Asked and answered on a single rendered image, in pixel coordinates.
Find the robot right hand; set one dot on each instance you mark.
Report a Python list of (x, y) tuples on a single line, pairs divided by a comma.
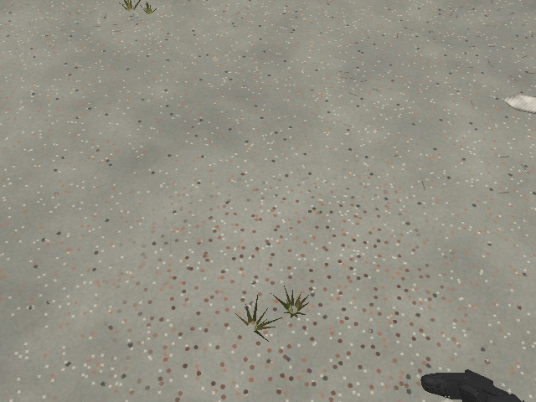
[(468, 386)]

